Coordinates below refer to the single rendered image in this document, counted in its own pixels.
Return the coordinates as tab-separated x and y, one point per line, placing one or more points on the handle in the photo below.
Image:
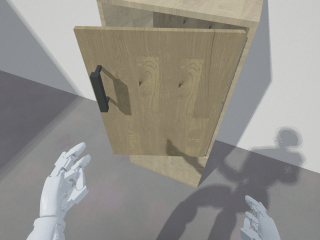
99	91

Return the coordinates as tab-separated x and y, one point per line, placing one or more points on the left robot hand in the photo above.
58	185

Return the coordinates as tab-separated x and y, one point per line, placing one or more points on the right robot hand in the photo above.
264	227

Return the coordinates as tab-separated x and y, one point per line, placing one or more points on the left robot forearm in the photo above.
49	227

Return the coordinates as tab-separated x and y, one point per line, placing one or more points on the cupboard door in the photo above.
165	85

